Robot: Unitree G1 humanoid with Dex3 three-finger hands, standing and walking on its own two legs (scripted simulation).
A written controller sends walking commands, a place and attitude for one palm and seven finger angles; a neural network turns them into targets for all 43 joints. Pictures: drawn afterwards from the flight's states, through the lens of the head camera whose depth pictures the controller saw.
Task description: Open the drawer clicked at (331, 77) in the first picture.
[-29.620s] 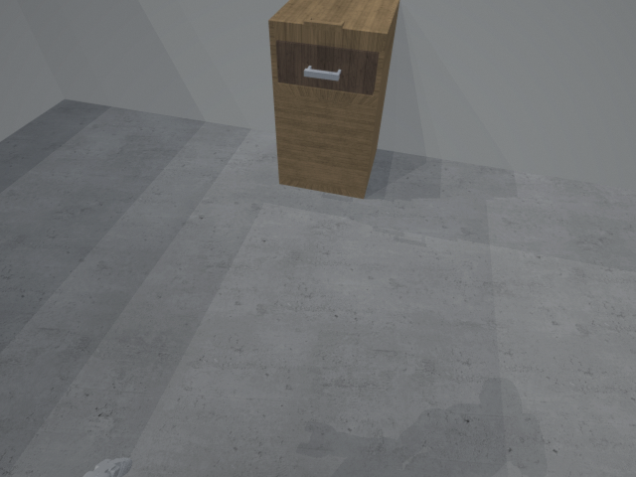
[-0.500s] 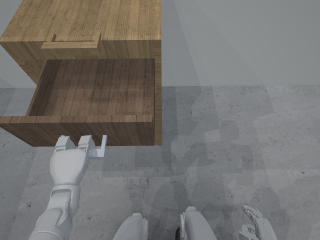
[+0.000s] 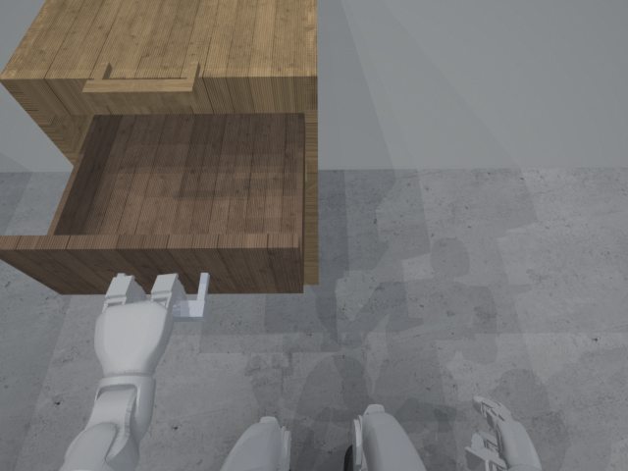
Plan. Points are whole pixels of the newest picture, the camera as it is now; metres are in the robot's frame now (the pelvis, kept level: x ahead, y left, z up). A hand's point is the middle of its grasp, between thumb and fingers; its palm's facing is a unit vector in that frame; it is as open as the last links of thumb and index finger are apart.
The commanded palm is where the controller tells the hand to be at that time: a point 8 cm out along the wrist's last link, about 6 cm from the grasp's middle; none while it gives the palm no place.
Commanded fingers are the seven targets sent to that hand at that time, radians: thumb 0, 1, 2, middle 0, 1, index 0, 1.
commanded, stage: pull the drawer open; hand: left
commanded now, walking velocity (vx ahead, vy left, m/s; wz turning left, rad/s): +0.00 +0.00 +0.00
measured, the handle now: (159, 296) +0.34 +0.23 -0.04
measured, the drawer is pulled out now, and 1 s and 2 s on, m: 0.23 0.26 0.27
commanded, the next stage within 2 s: open the thumb to release the handle in 1.20 s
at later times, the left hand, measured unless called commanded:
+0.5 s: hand (151, 351) +0.27 +0.24 -0.07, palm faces -0.04 -0.03 -1.00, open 5.5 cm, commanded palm +0.23 +0.24 -0.02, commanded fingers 0.00 0.90 0.90 -0.40 -1.35 -0.40 -1.35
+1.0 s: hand (148, 367) +0.25 +0.23 -0.07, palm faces -0.04 -0.03 -1.00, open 5.5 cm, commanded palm +0.21 +0.24 -0.02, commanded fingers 0.00 0.90 0.90 -0.40 -1.35 -0.40 -1.35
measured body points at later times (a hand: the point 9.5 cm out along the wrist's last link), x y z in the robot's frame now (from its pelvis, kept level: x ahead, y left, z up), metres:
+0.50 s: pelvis +0.00 +0.00 +0.00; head +0.11 -0.01 +0.44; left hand +0.27 +0.23 -0.01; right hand +0.17 -0.25 -0.13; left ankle -0.02 +0.10 -0.63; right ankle +0.04 -0.09 -0.63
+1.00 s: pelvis +0.00 -0.01 +0.00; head +0.11 -0.02 +0.43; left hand +0.24 +0.23 -0.01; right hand +0.18 -0.25 -0.13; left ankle -0.02 +0.10 -0.63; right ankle +0.04 -0.09 -0.63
